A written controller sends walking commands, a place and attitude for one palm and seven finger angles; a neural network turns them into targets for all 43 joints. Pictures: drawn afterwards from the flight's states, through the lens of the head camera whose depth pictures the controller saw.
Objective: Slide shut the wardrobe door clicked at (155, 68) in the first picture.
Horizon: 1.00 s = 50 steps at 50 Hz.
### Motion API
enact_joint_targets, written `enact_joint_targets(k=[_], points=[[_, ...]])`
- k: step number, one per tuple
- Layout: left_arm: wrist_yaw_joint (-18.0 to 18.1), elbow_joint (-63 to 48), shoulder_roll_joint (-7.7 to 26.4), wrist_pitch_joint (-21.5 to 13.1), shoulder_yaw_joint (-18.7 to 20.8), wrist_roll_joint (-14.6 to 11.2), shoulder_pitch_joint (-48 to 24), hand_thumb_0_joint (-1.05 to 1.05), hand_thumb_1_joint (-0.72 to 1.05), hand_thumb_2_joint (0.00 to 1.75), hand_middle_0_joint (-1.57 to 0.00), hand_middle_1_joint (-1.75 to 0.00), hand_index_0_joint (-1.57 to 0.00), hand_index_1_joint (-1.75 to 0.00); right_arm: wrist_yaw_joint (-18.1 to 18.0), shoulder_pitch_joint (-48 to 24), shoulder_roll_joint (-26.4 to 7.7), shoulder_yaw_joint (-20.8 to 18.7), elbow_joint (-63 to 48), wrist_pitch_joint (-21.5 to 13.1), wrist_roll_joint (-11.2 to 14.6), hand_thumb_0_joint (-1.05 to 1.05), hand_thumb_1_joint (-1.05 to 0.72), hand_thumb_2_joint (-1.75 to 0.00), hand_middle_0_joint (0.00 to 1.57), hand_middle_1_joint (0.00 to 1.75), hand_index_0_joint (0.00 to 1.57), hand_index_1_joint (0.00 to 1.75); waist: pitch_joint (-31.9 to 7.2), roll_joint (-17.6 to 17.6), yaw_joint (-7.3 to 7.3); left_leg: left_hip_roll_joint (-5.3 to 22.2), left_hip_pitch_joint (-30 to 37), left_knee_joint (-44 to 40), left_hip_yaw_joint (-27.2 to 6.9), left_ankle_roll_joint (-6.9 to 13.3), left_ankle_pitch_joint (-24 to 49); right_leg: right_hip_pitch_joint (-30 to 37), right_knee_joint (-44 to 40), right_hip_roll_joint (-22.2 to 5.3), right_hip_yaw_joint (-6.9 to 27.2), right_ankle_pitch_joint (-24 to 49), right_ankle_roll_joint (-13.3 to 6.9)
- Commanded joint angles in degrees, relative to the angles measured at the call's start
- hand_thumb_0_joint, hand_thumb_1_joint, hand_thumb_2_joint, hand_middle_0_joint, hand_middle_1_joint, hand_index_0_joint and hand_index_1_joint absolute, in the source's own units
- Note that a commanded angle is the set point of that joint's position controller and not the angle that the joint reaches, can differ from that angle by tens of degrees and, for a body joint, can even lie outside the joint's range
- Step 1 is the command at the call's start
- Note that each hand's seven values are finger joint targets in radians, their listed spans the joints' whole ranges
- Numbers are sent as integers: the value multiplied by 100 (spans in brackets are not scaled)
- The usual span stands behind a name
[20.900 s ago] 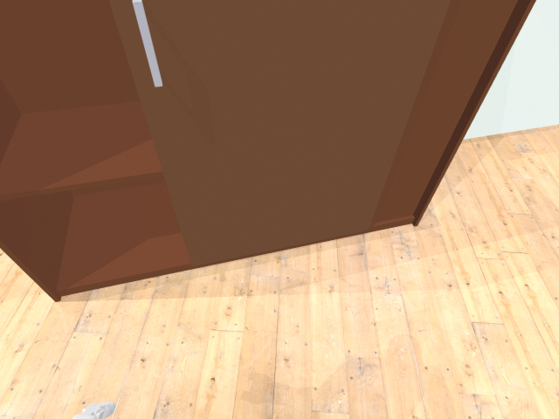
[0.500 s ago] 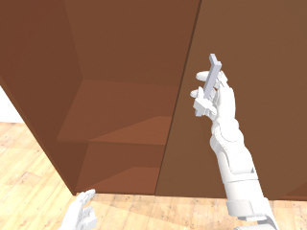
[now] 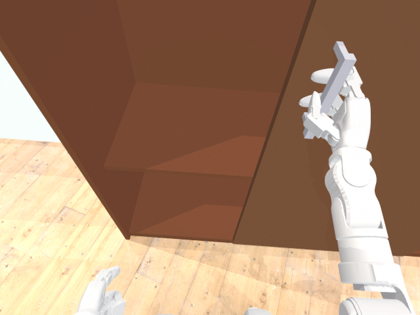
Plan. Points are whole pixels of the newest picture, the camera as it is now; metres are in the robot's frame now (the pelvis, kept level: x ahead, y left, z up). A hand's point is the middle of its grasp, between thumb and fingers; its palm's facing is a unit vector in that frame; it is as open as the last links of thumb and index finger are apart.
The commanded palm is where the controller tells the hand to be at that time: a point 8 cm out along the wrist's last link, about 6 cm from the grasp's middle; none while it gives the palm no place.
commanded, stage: step sideways, sliding the door along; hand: right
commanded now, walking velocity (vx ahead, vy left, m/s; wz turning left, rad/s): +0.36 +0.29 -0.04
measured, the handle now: (322, 94) +0.44 -0.17 +0.19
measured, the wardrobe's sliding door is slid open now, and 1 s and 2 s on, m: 0.48 0.42 0.12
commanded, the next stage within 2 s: none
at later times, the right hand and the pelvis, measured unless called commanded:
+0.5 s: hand (303, 112) +0.40 -0.13 +0.19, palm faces +0.24 +0.97 +0.01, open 5.6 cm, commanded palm +0.37 -0.11 +0.18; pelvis +0.03 +0.07 +0.03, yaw -7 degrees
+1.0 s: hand (260, 108) +0.41 -0.06 +0.19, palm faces +0.40 +0.92 +0.01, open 6.0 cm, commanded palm +0.37 -0.03 +0.18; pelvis +0.10 +0.17 +0.02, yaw -7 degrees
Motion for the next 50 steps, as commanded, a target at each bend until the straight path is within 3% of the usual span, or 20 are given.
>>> enact_joint_targets(k=[1,2,3,5,8,9,10,11,13,20,27,31,33,34,36,38,40,42,45,50], points=[[-56,-776,517,-309,112,-52,-631,0,90,90,-20,-30,-20,-30,307,-2846,-362,457,-1453,-568,-251,0,-90,-90,45,140,45,140,-2161,841,144,692,1215,-2258,-596,183,1474,438,819,-166,-174,1679,-621],[-33,-757,488,-314,192,-57,-670,0,90,90,-20,-30,-20,-30,288,-2890,-391,429,-1249,-507,-271,0,-90,-90,45,140,45,140,-1921,2267,146,1358,1253,-2393,-1547,622,1749,-301,1723,299,-447,290,-463],[-19,-757,474,-336,218,-92,-766,0,90,90,-20,-30,-20,-30,265,-2969,-182,625,-1197,-546,-271,0,-90,-90,45,140,45,140,-1727,2079,112,1736,1278,-2226,-2005,975,2381,-698,2444,415,-312,-812,-465],[-7,-695,307,-370,98,-14,-781,0,90,90,-20,-30,-20,-30,223,-3271,246,1074,-1535,-721,-311,0,-90,-90,45,140,45,140,-1841,678,166,1749,1531,-1561,-1557,1143,3817,-735,2160,331,-282,-961,-519],[-1,-745,296,-323,105,24,-677,0,90,90,-20,-30,-20,-30,126,-3092,324,1096,-1738,-870,-316,0,-90,-90,45,140,45,140,-2475,738,258,1227,2022,-181,-475,813,5492,528,-1177,579,-1056,653,-471],[1,-719,410,-318,207,34,-545,0,90,90,-20,-30,-20,-30,115,-2989,221,1039,-1757,-888,-281,0,-90,-90,45,140,45,140,-2640,521,379,996,929,754,-187,459,5108,2109,-2155,386,-1025,1978,-600],[-73,-837,634,-325,334,58,-491,0,90,90,-20,-30,-20,-30,165,-2865,316,1188,-1843,-917,-193,0,-90,-90,45,140,45,140,-2549,-138,410,485,-832,1776,101,52,2633,3646,-2114,-862,140,4050,-973],[-247,-924,646,-314,356,-9,-530,0,90,90,-20,-30,-20,-30,262,-3016,760,1489,-1841,-882,-70,0,-90,-90,45,140,45,140,-2654,-585,474,167,-2235,2911,-448,-67,-239,4452,-1377,-2203,1926,5464,-1738],[-275,-840,561,-361,304,103,-848,0,90,90,-20,-30,-20,-30,252,-3234,72,851,-2236,-895,-155,0,-90,-90,45,140,45,140,-2272,-62,390,431,-3217,3774,-990,-41,-281,4149,-1272,-2377,2325,4679,-1976],[-332,-970,577,-599,341,-8,-734,0,90,90,-20,-30,-20,-30,565,-3407,1189,1991,-2265,-665,-316,0,-90,-90,45,140,45,140,-2125,-946,308,607,-1826,2175,19,-230,814,2389,-1664,-1395,-163,3503,-1215],[-352,-1164,477,-693,353,-81,-864,0,90,90,-20,-30,-20,-30,506,-2960,1010,1822,-2334,-764,-247,0,-90,-90,45,140,45,140,-2051,-1323,261,302,-434,215,437,-259,713,2402,-953,-1385,-448,4150,-881],[-358,-1085,356,-557,275,-144,-899,0,90,90,-20,-30,-20,-30,424,-2330,604,1579,-2574,-843,-353,0,-90,-90,45,140,45,140,-2253,-191,249,451,1535,-1796,223,-80,3702,1710,1033,-656,-575,3405,-454],[-324,-1049,253,-488,311,-117,-886,0,90,90,-20,-30,-20,-30,266,-2208,116,1286,-3106,-819,-336,0,-90,-90,45,140,45,140,-2253,1526,330,1693,2417,-1191,-1212,608,6671,33,1762,32,-526,-309,-156],[-326,-1047,385,-442,461,-79,-883,0,90,90,-20,-30,-20,-30,234,-1875,37,1160,-3035,-788,-283,0,-90,-90,45,140,45,140,-2398,3039,115,1945,2223,-1329,-1698,818,6090,-87,2130,79,-223,-1390,-200],[-273,-1028,316,-397,284,-60,-1118,0,90,90,-20,-30,-20,-30,105,-1757,462,1400,-3659,-765,-161,0,-90,-90,45,140,45,140,-2282,1814,291,1838,2015,-1018,-1211,768,5756,-29,735,-23,-198,-1243,-309],[-275,-984,327,-341,345,-60,-1196,0,90,90,-20,-30,-20,-30,81,-1685,496,1506,-3968,-867,-138,0,-90,-90,45,140,45,140,-2525,788,408,1325,1328,-168,-483,282,5030,1511,-1584,-207,-714,1438,-320],[-428,-1312,771,-250,542,-47,-1171,0,90,90,-20,-30,-20,-30,214,-1427,612,1737,-4239,-871,-61,0,-90,-90,45,140,45,140,-2683,-1082,275,576,-864,1456,-97,-294,237,3113,-1632,-2421,1238,5411,-1303],[-599,-1376,668,-275,520,27,-1255,0,90,90,-20,-30,-20,-30,297,-1473,654,1617,-4440,-915,-131,0,-90,-90,45,140,45,140,-2282,-984,273,539,-1239,2281,-410,-245,-539,2725,-1359,-2398,919,5298,-1577],[-691,-1375,758,-381,499,-32,-1059,0,90,90,-20,-30,-20,-30,302,-1123,518,1607,-4453,-902,-196,0,-90,-90,45,140,45,140,-2120,-1223,220,510,-1359,1292,-166,-235,-125,3276,-910,-1973,-62,5544,-1093],[-674,-1555,691,-597,367,-89,-887,0,90,90,-20,-30,-20,-30,358,-691,349,1561,-4610,-959,-334,0,-90,-90,45,140,45,140,-1990,-1272,282,256,-220,-1107,335,-245,1337,3207,-221,-1648,-599,5575,-574]])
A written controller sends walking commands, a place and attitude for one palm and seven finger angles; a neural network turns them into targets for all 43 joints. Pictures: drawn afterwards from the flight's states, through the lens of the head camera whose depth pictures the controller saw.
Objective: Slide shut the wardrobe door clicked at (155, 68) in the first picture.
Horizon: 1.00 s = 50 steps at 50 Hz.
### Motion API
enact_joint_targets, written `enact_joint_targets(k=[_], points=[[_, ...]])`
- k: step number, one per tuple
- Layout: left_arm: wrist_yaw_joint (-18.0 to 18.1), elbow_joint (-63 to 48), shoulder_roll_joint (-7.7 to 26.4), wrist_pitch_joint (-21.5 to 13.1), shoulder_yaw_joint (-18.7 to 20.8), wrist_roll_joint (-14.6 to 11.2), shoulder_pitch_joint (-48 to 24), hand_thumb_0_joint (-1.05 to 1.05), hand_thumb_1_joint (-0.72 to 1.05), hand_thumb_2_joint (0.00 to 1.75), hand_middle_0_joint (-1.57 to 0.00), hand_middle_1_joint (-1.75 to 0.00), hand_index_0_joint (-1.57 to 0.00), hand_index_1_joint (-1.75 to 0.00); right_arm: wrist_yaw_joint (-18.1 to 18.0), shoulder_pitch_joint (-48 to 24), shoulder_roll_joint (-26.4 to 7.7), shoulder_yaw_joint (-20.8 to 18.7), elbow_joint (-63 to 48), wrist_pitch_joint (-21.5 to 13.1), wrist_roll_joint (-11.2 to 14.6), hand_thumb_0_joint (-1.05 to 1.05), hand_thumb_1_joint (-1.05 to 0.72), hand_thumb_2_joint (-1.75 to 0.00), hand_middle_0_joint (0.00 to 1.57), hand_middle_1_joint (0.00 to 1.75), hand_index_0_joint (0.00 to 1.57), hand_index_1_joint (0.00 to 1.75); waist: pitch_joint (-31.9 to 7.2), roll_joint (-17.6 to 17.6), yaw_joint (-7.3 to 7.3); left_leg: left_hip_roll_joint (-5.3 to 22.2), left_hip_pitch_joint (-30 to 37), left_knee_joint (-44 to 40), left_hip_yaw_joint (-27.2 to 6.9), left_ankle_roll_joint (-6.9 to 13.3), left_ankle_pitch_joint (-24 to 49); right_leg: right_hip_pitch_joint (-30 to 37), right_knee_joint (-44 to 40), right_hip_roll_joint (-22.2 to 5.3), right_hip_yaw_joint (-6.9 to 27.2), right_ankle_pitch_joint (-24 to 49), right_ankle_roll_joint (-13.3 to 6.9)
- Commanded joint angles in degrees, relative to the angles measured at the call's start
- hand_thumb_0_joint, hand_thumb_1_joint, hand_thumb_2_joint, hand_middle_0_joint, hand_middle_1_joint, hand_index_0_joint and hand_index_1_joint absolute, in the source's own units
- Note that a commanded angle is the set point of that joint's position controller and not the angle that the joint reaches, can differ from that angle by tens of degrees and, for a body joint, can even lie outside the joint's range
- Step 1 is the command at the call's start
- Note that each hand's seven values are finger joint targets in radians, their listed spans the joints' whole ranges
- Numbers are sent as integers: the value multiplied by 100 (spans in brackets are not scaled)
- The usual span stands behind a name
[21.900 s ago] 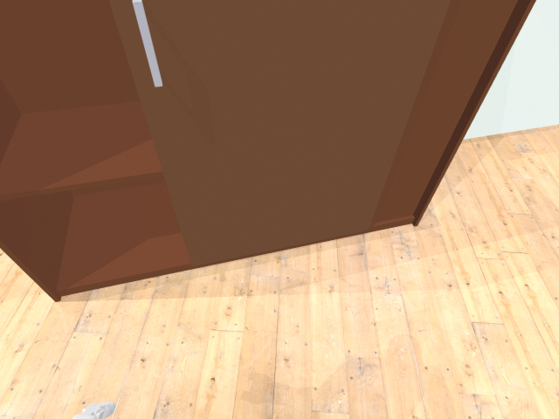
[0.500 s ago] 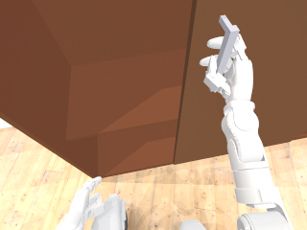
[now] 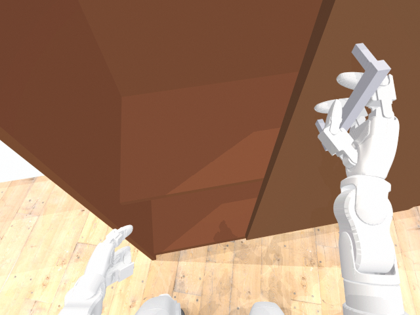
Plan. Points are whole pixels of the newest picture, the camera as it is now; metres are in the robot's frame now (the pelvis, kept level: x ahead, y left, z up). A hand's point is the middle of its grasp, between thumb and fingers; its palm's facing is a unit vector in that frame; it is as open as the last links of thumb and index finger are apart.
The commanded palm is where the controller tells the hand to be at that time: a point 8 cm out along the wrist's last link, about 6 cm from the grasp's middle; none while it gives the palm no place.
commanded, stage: step sideways, sliding the door along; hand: right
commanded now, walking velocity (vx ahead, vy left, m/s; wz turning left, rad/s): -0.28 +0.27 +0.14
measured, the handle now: (343, 104) +0.37 -0.23 +0.18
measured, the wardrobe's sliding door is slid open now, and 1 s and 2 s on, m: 0.42 0.12 0.00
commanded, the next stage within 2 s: none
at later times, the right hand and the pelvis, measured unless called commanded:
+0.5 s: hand (218, 153) +0.31 -0.03 +0.17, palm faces +0.15 +0.99 +0.00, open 6.3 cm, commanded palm +0.28 -0.03 +0.17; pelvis -0.01 +0.09 -0.01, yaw +0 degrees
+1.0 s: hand (120, 169) +0.30 +0.10 +0.17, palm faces +0.02 +1.00 -0.03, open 5.8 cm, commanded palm +0.27 +0.07 +0.17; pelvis -0.04 +0.19 +0.00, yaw +6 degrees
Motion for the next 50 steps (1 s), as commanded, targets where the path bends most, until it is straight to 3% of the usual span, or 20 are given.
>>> enact_joint_targets(k=[1,4,5,6,9,11,12,18,21,22,23,25,27,30,32,38,40,43,47,50], points=[[18,-901,643,-404,128,-60,-373,0,90,90,-20,-30,-20,-30,681,-1963,141,1580,-2263,-875,-211,0,-90,-90,45,140,45,140,-2648,-1055,959,-14,697,-1809,251,-23,1700,1790,749,-669,-41,5309,-800],[121,-888,415,-428,154,-146,-281,0,90,90,-20,-30,-20,-30,530,-1798,-254,1291,-2482,-850,-234,0,-90,-90,45,140,45,140,-2885,885,1019,1111,2174,-1502,-693,431,6191,165,1726,231,-396,2242,-458],[197,-825,526,-448,254,-123,-397,0,90,90,-20,-30,-20,-30,458,-1533,-325,1239,-2408,-771,-179,0,-90,-90,45,140,45,140,-2926,1918,955,1454,2291,-1292,-1494,904,7185,-415,1996,720,-159,30,-334],[201,-748,376,-421,183,-97,-303,0,90,90,-20,-30,-20,-30,437,-1254,-118,1287,-2334,-795,-146,0,-90,-90,45,140,45,140,-2960,1995,891,1648,2190,-1337,-1555,955,6709,-765,2104,804,150,-1106,-484],[263,-577,282,-388,75,-25,-461,0,90,90,-20,-30,-20,-30,366,-1487,132,1596,-3082,-944,-64,0,-90,-90,45,140,45,140,-3122,810,1047,1283,1740,-737,-889,547,5320,208,-387,427,-94,960,-567],[175,-824,695,-373,262,63,-535,0,90,90,-20,-30,-20,-30,510,-1344,369,1806,-2992,-952,-27,0,-90,-90,45,140,45,140,-3269,-863,895,349,100,424,-155,-56,1412,1512,-714,-1283,1132,4733,-1306],[90,-904,723,-375,280,72,-541,0,90,90,-20,-30,-20,-30,645,-1351,593,2036,-2861,-948,-106,0,-90,-90,45,140,45,140,-3110,-1024,889,167,-172,966,-249,-58,-647,1284,-844,-1664,1196,4968,-1592],[-31,-860,606,-422,145,12,-440,0,90,90,-20,-30,-20,-30,760,-1739,611,2133,-2481,-936,-264,0,-90,-90,45,140,45,140,-2626,-1217,912,143,256,-911,-33,35,591,1348,365,-947,143,4666,-1044],[48,-873,404,-373,42,-79,-443,0,90,90,-20,-30,-20,-30,756,-1789,462,2093,-2358,-881,-332,0,-90,-90,45,140,45,140,-2737,-194,1015,466,1256,-1822,-137,113,3293,601,1052,-120,-245,3111,-775],[91,-823,374,-368,202,-112,-331,0,90,90,-20,-30,-20,-30,717,-1814,273,1971,-2265,-818,-289,0,-90,-90,45,140,45,140,-2927,1497,1035,1064,1612,-1584,-1251,587,4638,10,1483,435,-279,1666,-602],[137,-758,419,-349,264,-59,-466,0,90,90,-20,-30,-20,-30,647,-1665,97,1734,-2139,-799,-272,0,-90,-90,45,140,45,140,-2854,2258,956,1420,1579,-1635,-1905,965,5248,-492,2027,873,-86,-402,-456],[166,-584,210,-324,78,-11,-481,0,90,90,-20,-30,-20,-30,581,-1808,391,1997,-2516,-842,-173,0,-90,-90,45,140,45,140,-2821,1203,1015,1473,1480,-1454,-1722,953,4769,-635,1363,878,129,-1054,-550],[248,-456,222,-257,89,55,-448,0,90,90,-20,-30,-20,-30,505,-1687,151,1701,-2441,-908,-153,0,-90,-90,45,140,45,140,-3133,859,1079,1046,1219,-872,-1062,573,4067,414,-441,625,-232,784,-619],[222,-660,637,-76,240,125,-506,0,90,90,-20,-30,-20,-30,674,-1631,212,1749,-2059,-824,-108,0,-90,-90,45,140,45,140,-2892,-1038,917,54,-415,800,-309,-41,-523,1189,-1102,-1584,1544,3730,-1636],[199,-607,495,-65,148,187,-680,0,90,90,-20,-30,-20,-30,701,-1864,-21,1396,-2250,-863,-147,0,-90,-90,45,140,45,140,-2494,-1522,849,181,-489,626,-534,11,-668,964,-612,-1568,1121,4580,-1707],[214,-546,332,-140,83,-67,-491,0,90,90,-20,-30,-20,-30,755,-2278,-71,1271,-1617,-768,-274,0,-90,-90,45,140,45,140,-2642,-418,864,8,1213,-1819,46,56,1374,169,961,-210,-169,2017,-914],[303,-582,322,-191,211,-146,-553,0,90,90,-20,-30,-20,-30,572,-2162,-485,940,-1147,-626,-237,0,-90,-90,45,140,45,140,-2575,2780,685,1413,1331,-2806,-3030,995,1373,-1561,3217,1295,-126,-1641,-529],[389,-284,151,-186,-51,37,-415,0,90,90,-20,-30,-20,-30,413,-2343,-8,1254,-1718,-767,-177,0,-90,-90,45,140,45,140,-2816,942,826,1284,1431,-1982,-2117,1371,2331,-1615,3299,1129,212,-981,-589],[512,-354,248,-52,-37,76,-417,0,90,90,-20,-30,-20,-30,332,-2035,-370,939,-1392,-750,-217,0,-90,-90,45,140,45,140,-2937,1271,678,961,1275,-2153,-1689,1118,2379,-492,412,1287,-488,-491,-651],[578,-486,375,-203,21,-27,-309,0,90,90,-20,-30,-20,-30,457,-2117,-199,1315,-1404,-776,-134,0,-90,-90,45,140,45,140,-2953,66,910,379,109,-910,-1182,516,2023,1593,-1724,425,-16,1642,-906]])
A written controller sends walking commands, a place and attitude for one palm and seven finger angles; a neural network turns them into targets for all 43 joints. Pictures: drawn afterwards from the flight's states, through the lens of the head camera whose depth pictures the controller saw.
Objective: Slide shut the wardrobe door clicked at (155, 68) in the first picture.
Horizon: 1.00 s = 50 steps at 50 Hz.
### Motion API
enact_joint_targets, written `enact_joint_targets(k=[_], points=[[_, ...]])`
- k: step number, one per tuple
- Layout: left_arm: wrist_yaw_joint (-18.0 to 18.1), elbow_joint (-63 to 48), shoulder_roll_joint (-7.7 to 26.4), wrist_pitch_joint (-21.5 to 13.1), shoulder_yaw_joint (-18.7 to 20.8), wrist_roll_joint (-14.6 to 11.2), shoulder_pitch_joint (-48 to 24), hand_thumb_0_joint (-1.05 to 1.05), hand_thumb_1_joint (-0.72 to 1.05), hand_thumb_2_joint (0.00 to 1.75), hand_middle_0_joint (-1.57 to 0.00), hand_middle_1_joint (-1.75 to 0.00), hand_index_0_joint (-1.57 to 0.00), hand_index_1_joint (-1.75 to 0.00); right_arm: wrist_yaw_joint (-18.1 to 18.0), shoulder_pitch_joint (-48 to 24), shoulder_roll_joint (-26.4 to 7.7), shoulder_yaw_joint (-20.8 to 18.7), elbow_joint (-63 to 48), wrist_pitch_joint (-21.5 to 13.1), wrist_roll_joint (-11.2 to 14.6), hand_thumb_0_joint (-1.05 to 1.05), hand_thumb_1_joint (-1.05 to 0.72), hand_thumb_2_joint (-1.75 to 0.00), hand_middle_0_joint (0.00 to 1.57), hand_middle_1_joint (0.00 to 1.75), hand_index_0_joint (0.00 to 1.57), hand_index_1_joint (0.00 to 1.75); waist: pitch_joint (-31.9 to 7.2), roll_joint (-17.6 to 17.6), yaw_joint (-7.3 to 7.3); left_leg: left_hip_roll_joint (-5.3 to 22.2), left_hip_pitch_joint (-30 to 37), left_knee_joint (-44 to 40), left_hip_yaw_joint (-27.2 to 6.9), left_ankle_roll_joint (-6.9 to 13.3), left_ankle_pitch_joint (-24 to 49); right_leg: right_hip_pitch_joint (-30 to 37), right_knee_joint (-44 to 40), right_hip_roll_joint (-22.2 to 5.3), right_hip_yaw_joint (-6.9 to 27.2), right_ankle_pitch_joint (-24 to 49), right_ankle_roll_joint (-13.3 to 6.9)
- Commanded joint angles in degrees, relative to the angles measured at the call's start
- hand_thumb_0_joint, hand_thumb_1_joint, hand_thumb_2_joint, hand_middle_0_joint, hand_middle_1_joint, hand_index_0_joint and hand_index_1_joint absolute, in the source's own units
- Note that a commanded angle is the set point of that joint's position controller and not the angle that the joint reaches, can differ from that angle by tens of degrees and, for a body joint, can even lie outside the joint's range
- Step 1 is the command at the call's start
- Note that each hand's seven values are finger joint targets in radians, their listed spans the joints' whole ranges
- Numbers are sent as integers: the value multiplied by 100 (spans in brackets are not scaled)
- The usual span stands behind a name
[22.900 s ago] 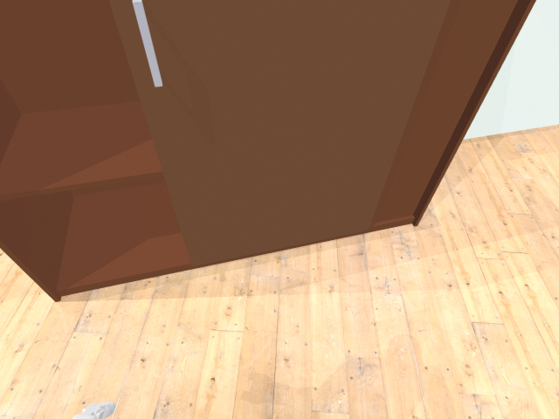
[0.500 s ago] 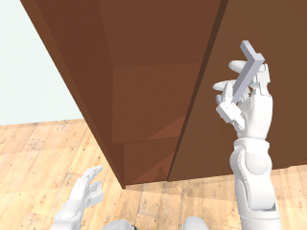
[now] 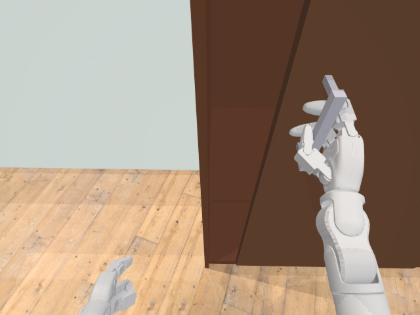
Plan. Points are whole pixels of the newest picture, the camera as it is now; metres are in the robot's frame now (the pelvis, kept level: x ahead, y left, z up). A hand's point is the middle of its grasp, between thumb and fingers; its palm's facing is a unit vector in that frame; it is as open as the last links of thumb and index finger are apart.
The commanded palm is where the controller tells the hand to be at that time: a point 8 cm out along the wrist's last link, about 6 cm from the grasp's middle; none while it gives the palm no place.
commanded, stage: step sideways, sliding the door along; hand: right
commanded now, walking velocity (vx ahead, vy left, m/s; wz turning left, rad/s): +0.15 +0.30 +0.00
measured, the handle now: (315, 128) +0.38 -0.16 +0.18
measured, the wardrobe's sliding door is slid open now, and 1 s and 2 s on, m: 0.12 0.00 0.00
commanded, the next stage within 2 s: stop walking and hold the door there in 1.02 s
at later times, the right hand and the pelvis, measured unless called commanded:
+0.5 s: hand (247, 146) +0.34 -0.05 +0.17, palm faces +0.33 +0.94 +0.01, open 5.8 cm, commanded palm +0.30 -0.02 +0.18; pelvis +0.00 +0.14 -0.01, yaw -3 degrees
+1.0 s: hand (216, 143) +0.35 +0.00 +0.17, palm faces +0.51 +0.86 +0.00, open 6.3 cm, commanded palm +0.30 +0.03 +0.18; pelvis +0.06 +0.25 -0.01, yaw -4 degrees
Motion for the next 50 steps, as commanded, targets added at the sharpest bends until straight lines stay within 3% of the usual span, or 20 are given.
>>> enact_joint_targets(k=[1,2,4,9,16,18,19,20,22,24,25,26,28,33,37,40,42,45,47,50], points=[[42,-1073,903,-422,365,-31,-664,0,90,90,-20,-30,-20,-30,413,-2400,-362,563,-1670,-714,-38,0,-90,-90,45,140,45,140,-2007,-1731,345,276,-1342,1783,-739,-688,-510,2827,-1944,-2394,2288,2895,-1096],[12,-1026,602,-424,261,4,-858,0,90,90,-20,-30,-20,-30,445,-2541,-287,503,-1645,-705,-57,0,-90,-90,45,140,45,140,-1913,-1594,327,208,-1633,3366,-839,-867,-1337,2478,-1979,-3172,3090,3194,-1635],[18,-944,649,-362,171,90,-997,0,90,90,-20,-30,-20,-30,490,-2858,-589,186,-2021,-661,-40,0,-90,-90,45,140,45,140,-1388,-881,213,581,-2137,4106,-1233,-679,-1072,1984,-1899,-3125,2626,3362,-1540],[-83,-958,759,-506,307,-28,-473,0,90,90,-20,-30,-20,-30,677,-2934,427,1041,-1399,-486,-203,0,-90,-90,45,140,45,140,-1648,-1622,298,635,-836,1659,-58,-696,-612,1628,-1338,-1991,298,3093,-676],[-143,-1128,715,-732,242,-220,-578,0,90,90,-20,-30,-20,-30,530,-3372,470,1201,-1275,-502,-95,0,-90,-90,45,140,45,140,-1676,-1528,393,162,963,-316,554,-746,-140,619,-213,-1270,320,844,-305],[-135,-1092,482,-748,172,-241,-542,0,90,90,-20,-30,-20,-30,433,-3446,327,1191,-1304,-467,-98,0,-90,-90,45,140,45,140,-1766,-515,378,793,1244,-848,-219,-381,297,258,971,-673,66,103,-138],[-119,-1033,452,-711,278,-245,-434,0,90,90,-20,-30,-20,-30,363,-3405,51,960,-1016,-382,-118,0,-90,-90,45,140,45,140,-1839,1450,350,1362,1417,-1030,-1557,-39,-115,-495,1513,-76,93,-682,59],[-58,-981,609,-656,314,-233,-635,0,90,90,-20,-30,-20,-30,272,-3369,-12,890,-985,-303,-103,0,-90,-90,45,140,45,140,-1565,2284,236,1707,1206,-1367,-2358,365,-793,-903,2171,-43,452,-1057,38],[-36,-818,470,-583,154,-173,-791,0,90,90,-20,-30,-20,-30,210,-3758,428,1202,-1556,-392,-37,0,-90,-90,45,140,45,140,-1425,982,428,1789,1017,-703,-1556,477,415,-531,1099,-255,639,-814,-118],[-38,-859,596,-467,250,-125,-650,0,90,90,-20,-30,-20,-30,267,-3472,538,1325,-1621,-470,-9,0,-90,-90,45,140,45,140,-1829,-450,628,979,-5,1220,-122,-234,1057,1745,-1614,-694,761,1278,-274],[-78,-1099,921,-443,397,-20,-756,0,90,90,-20,-30,-20,-30,387,-3518,623,1505,-1831,-558,26,0,-90,-90,45,140,45,140,-1612,-2004,604,468,-1779,2339,185,-585,-813,2801,-1920,-2177,2655,2817,-632],[-197,-1191,800,-445,319,-70,-922,0,90,90,-20,-30,-20,-30,509,-3343,641,1569,-1808,-559,58,0,-90,-90,45,140,45,140,-1740,-1601,544,548,-1789,3255,-457,-564,-1605,2432,-1990,-2758,3475,2448,-1082],[-249,-1093,717,-414,323,-92,-773,0,90,90,-20,-30,-20,-30,595,-3235,294,1251,-2129,-625,5,0,-90,-90,45,140,45,140,-1280,-1208,442,843,-2162,3275,-681,-646,-1420,2402,-1565,-2646,2681,3479,-1425],[-409,-1303,729,-601,348,-109,-566,0,90,90,-20,-30,-20,-30,669,-2796,376,1323,-2231,-678,-152,0,-90,-90,45,140,45,140,-1669,-1931,374,517,-285,1253,139,-689,-984,1832,-968,-1867,639,3496,-629],[-432,-1475,657,-625,338,-246,-724,0,90,90,-20,-30,-20,-30,632,-2465,181,1115,-2515,-631,-125,0,-90,-90,45,140,45,140,-1640,-947,278,372,1417,-140,217,-770,692,731,275,-1276,450,1732,-223],[-344,-1285,661,-695,442,-205,-689,0,90,90,-20,-30,-20,-30,406,-1857,-413,568,-2533,-515,-24,0,-90,-90,45,140,45,140,-1784,1903,226,2044,1912,-882,-2543,231,2898,-809,2400,83,649,-1519,153],[-347,-1154,598,-624,355,-137,-714,0,90,90,-20,-30,-20,-30,323,-1915,-147,723,-3183,-633,29,0,-90,-90,45,140,45,140,-1572,1122,294,2157,1754,-470,-2211,566,3089,-814,2231,-256,984,-1394,62],[-239,-1045,625,-477,355,-80,-702,0,90,90,-20,-30,-20,-30,288,-1501,-242,636,-3343,-809,57,0,-90,-90,45,140,45,140,-1975,-59,553,1379,1126,1039,-707,-156,2972,1230,-1623,-597,363,1423,16],[-310,-1497,1047,-547,558,-53,-797,0,90,90,-20,-30,-20,-30,427,-1316,-175,672,-3591,-894,67,0,-90,-90,45,140,45,140,-2179,-1563,274,663,-1080,2560,-372,-795,-1684,2683,-1520,-3079,2548,4923,-1050],[-399,-1364,993,-630,505,-21,-683,0,90,90,-20,-30,-20,-30,399,-1112,-463,302,-3880,-856,-29,0,-90,-90,45,140,45,140,-1511,-1500,354,640,-1575,3226,-527,-826,-1656,2519,-1228,-2667,1768,4873,-1062]])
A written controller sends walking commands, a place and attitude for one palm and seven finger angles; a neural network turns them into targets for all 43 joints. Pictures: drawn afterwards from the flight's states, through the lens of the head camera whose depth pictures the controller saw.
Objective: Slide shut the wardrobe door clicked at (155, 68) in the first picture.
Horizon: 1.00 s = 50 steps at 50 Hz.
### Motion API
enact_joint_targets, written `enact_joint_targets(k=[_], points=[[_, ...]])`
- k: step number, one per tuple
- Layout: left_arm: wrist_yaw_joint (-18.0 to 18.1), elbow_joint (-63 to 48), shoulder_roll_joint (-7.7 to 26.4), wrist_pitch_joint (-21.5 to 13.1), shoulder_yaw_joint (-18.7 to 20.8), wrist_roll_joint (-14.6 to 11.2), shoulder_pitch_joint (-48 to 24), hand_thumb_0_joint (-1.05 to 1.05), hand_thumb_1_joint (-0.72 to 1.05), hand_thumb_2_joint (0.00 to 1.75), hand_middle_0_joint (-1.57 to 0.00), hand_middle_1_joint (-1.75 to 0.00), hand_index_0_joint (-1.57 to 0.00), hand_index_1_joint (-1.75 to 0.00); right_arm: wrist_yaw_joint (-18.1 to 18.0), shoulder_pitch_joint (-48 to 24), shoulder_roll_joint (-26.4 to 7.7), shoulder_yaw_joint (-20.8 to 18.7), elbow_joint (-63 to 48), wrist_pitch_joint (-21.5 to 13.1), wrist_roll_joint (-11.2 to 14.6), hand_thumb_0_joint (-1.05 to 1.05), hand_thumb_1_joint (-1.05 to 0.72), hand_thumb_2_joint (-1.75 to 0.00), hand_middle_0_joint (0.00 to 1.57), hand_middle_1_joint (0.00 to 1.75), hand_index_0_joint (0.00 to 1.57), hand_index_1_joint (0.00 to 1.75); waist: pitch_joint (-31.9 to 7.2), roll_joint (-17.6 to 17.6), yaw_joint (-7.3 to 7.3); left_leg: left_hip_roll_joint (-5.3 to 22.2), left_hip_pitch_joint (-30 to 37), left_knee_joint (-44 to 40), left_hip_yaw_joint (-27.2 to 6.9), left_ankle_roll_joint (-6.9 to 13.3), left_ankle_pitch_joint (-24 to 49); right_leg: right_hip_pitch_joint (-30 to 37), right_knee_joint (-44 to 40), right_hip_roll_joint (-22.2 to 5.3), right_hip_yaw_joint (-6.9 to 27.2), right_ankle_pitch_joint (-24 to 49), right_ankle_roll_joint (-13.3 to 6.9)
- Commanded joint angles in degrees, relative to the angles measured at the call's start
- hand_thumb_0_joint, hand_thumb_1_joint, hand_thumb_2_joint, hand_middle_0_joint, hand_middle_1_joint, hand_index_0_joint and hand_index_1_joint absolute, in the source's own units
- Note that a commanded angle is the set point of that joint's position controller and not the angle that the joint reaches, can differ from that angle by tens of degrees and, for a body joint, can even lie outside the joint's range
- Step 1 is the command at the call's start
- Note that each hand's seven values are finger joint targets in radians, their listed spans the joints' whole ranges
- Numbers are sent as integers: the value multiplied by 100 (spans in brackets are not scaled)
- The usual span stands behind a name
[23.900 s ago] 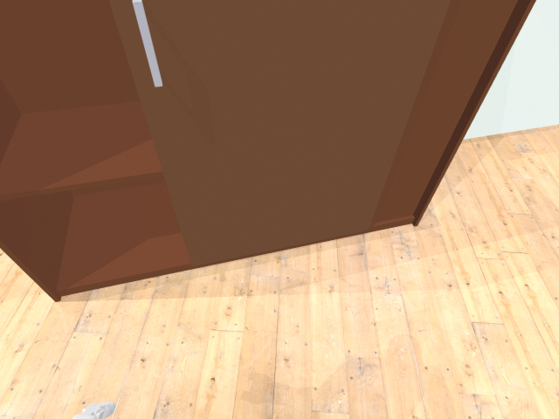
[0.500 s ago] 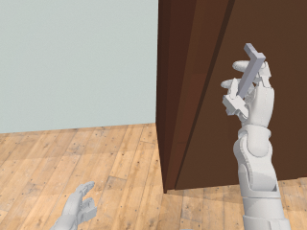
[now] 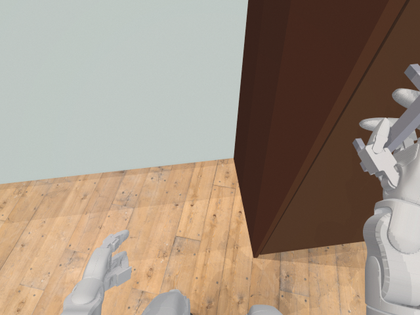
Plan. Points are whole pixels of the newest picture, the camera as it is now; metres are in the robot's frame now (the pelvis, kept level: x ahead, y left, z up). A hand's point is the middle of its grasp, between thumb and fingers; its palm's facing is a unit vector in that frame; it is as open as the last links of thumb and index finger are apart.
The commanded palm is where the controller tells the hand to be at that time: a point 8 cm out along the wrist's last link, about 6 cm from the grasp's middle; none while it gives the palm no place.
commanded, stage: step sideways, sliding the door along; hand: right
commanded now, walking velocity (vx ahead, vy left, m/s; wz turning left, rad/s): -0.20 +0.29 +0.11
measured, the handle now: (389, 125) +0.34 -0.27 +0.18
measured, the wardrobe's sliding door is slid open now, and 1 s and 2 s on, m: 0.00 0.00 0.00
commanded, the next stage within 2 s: stop walking and hold the door there in 0.02 s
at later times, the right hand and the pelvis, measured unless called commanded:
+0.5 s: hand (377, 150) +0.31 -0.25 +0.17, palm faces +0.58 +0.75 -0.32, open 6.4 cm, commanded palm +0.25 -0.26 +0.16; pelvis +0.03 +0.06 -0.01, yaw +6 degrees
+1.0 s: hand (376, 150) +0.30 -0.24 +0.17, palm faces +0.57 +0.76 -0.30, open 6.1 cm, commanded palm +0.25 -0.26 +0.16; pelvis +0.03 +0.06 +0.01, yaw +9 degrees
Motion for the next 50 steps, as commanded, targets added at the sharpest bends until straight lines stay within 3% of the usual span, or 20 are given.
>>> enact_joint_targets(k=[1,6,7,8,10,12,13,14,15,16,18,21,23,25,27,30,34,37,41,50], points=[[-108,-964,818,-400,217,-1,-317,0,90,90,-20,-30,-20,-30,756,-1386,-255,1639,-2742,-964,-210,0,-90,-90,45,140,45,140,-2150,-1310,717,269,-1223,972,-282,-146,-329,2392,-979,-2062,980,4806,-1020],[-149,-1086,759,-733,208,-35,-95,0,90,90,-20,-30,-20,-30,758,-999,-303,1507,-2865,-932,-269,0,-90,-90,45,140,45,140,-2015,-2113,784,89,-636,-713,337,-174,297,2755,-816,-1720,68,5589,-440],[13,-583,960,-583,365,-76,296,0,90,90,-20,-30,-20,-30,458,57,-3330,-1911,-638,-948,-319,0,-90,-90,45,140,45,140,-1864,-2193,743,-97,-655,-670,461,-235,299,2643,-819,-1657,-184,5535,-376],[-30,-753,841,-585,320,8,195,0,90,90,-20,-30,-20,-30,526,281,-2267,-1141,-928,-877,-266,0,-90,-90,45,140,45,140,-1800,-2264,622,-33,-288,-1267,412,-124,364,2364,-495,-1649,-188,5491,-321],[13,-788,793,-740,267,-104,184,0,90,90,-20,-30,-20,-30,521,49,-2341,-1275,-1287,-962,-267,0,-90,-90,45,140,45,140,-1736,-2378,632,-159,536,-2336,648,-128,1453,2046,158,-1363,-566,4855,-193],[98,-871,660,-904,181,-171,79,0,90,90,-20,-30,-20,-30,495,304,-2602,-1587,-973,-961,-323,0,-90,-90,45,140,45,140,-1750,-1250,582,70,1848,-2847,496,-127,3372,958,1187,-839,-623,3322,-82],[180,-828,582,-927,141,-162,133,0,90,90,-20,-30,-20,-30,438,426,-2971,-1878,-664,-955,-337,0,-90,-90,45,140,45,140,-1894,-138,648,753,2332,-2616,-241,163,5051,186,1923,-384,-633,1606,5],[280,-792,463,-947,9,-110,-96,0,90,90,-20,-30,-20,-30,369,644,-3278,-2151,-423,-1008,-306,0,-90,-90,45,140,45,140,-1915,237,637,1510,2406,-2425,-1351,543,6466,-611,2612,140,-398,-1049,65],[336,-741,761,-915,150,-94,137,0,90,90,-20,-30,-20,-30,333,916,-3234,-2177,-186,-950,-267,0,-90,-90,45,140,45,140,-2150,1205,546,2106,1978,-2680,-2429,869,5965,-814,3207,276,334,-1688,108],[358,-648,668,-863,68,-104,84,0,90,90,-20,-30,-20,-30,276,845,-2901,-1877,-473,-953,-175,0,-90,-90,45,140,45,140,-2150,1387,588,2198,1807,-2718,-2446,911,4588,-788,3222,162,855,-1419,92],[464,-407,668,-741,-67,-78,-51,0,90,90,-20,-30,-20,-30,128,945,-3325,-2573,-97,-1041,-167,0,-90,-90,45,140,45,140,-2233,1127,618,1922,1556,-2636,-1732,811,3046,-606,1935,111,719,-1149,-49],[568,-317,675,-675,-84,-66,-35,0,90,90,-20,-30,-20,-30,82,1064,-2878,-2256,-164,-966,-177,0,-90,-90,45,140,45,140,-2154,1021,717,1551,1054,-2570,-1053,479,1593,89,-271,295,325,-242,-169],[612,-405,861,-745,26,-43,-65,0,90,90,-20,-30,-20,-30,119,1003,-2570,-1876,-503,-947,-183,0,-90,-90,45,140,45,140,-1692,-11,740,906,265,-2108,-792,238,281,284,-1402,-123,669,-196,-324],[628,-426,812,-840,-30,5,-157,0,90,90,-20,-30,-20,-30,165,1053,-2280,-1586,-389,-896,-290,0,-90,-90,45,140,45,140,-958,-2615,789,60,320,-54,-167,-64,-405,-1211,-2852,-1172,1988,-1691,-734],[587,-325,759,-941,32,-5,133,0,90,90,-20,-30,-20,-30,116,1337,-2573,-1840,2,-909,-330,0,-90,-90,45,140,45,140,-875,-1142,666,186,376,-118,-328,-86,84,-933,-2253,-923,1536,-60,-827],[521,-282,826,-1069,-36,-11,161,0,90,90,-20,-30,-20,-30,153,1352,-2249,-1440,-231,-875,-365,0,-90,-90,45,140,45,140,-1201,-1103,631,199,661,-1893,110,-117,432,57,-1699,-658,741,1310,-577],[549,-264,852,-1058,-85,18,232,0,90,90,-20,-30,-20,-30,106,1397,-2550,-1696,227,-872,-395,0,-90,-90,45,140,45,140,-1472,-625,676,600,1871,-2927,-647,138,2344,-485,-1215,-283,521,1049,-201],[566,-160,885,-988,4,-23,320,0,90,90,-20,-30,-20,-30,103,1315,-2421,-1597,365,-826,-308,0,-90,-90,45,140,45,140,-1634,359,679,890,1316,-3242,-1329,328,1427,-259,-883,10,448,227,-177],[616,-113,866,-905,-69,-2,177,0,90,90,-20,-30,-20,-30,84,1211,-2465,-1624,609,-797,-314,0,-90,-90,45,140,45,140,-1328,-158,678,648,822,-3368,-1095,183,478,-211,-1440,-159,618,-133,-266],[668,-197,854,-840,-82,-24,161,0,90,90,-20,-30,-20,-30,77,1291,-2382,-1541,816,-798,-341,0,-90,-90,45,140,45,140,-1350,-384,625,438,1291,-3079,-682,46,1318,-450,-1808,-265,595,64,-260]])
